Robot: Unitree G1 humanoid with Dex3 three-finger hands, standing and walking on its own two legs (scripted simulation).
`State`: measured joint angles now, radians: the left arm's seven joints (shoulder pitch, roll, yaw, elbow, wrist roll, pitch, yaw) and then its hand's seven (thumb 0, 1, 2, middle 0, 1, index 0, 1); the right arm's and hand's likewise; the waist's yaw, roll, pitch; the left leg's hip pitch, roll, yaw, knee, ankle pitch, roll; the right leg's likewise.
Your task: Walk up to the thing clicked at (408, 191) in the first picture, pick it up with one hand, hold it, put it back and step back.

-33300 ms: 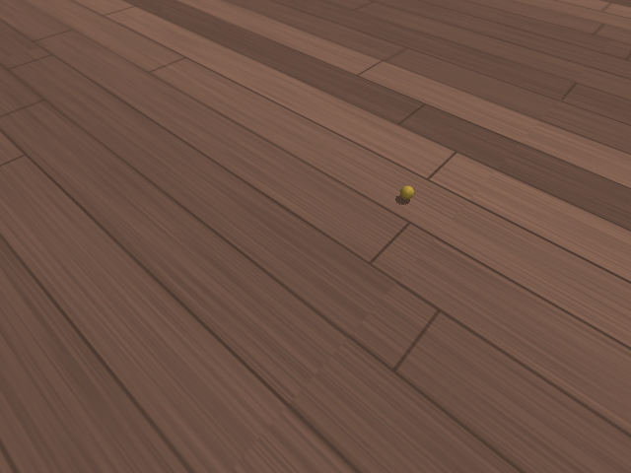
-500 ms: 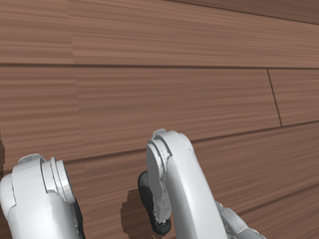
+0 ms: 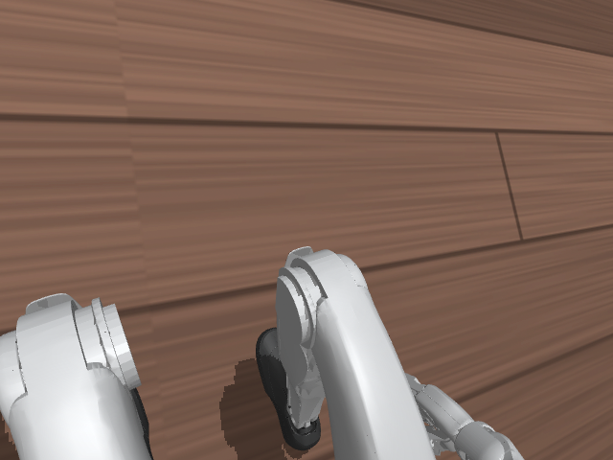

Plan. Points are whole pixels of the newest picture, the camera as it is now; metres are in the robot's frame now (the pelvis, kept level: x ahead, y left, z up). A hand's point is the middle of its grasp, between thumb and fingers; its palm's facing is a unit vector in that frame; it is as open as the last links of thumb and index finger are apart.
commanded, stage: rest palm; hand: left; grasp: from above
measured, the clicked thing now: out of the picture +0.39 +0.36 -0.26
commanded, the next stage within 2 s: close in 0.60 s
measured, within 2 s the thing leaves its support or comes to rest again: neither
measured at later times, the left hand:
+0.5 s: hand out of the picture +0.38 +0.34 -0.25, palm faces -0.42 -0.18 -0.89, open 13.9 cm
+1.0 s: hand out of the picture +0.38 +0.34 -0.25, palm faces -0.42 -0.17 -0.89, open 13.0 cm
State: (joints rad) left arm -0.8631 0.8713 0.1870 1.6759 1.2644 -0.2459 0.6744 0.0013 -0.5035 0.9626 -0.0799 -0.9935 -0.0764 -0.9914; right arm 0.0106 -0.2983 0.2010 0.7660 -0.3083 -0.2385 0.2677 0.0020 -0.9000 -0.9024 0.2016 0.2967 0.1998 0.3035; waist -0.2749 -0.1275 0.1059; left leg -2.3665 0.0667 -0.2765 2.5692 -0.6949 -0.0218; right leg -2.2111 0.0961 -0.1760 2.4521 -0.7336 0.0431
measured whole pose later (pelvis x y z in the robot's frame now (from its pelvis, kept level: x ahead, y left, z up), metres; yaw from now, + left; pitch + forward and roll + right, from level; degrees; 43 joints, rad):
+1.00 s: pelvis +0.00 +0.00 +0.00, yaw -1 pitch +24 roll -13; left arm -0.87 0.90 0.13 1.68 1.25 -0.25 0.70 0.00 -0.30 0.82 -0.18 -0.98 -0.21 -0.95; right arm 0.00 -0.31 0.25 0.76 -0.31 -0.28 0.30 0.00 -0.89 -0.90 0.20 0.30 0.20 0.30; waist -0.28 -0.15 0.14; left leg -2.35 0.07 -0.30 2.58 -0.70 -0.02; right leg -2.18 0.11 -0.19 2.44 -0.73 0.05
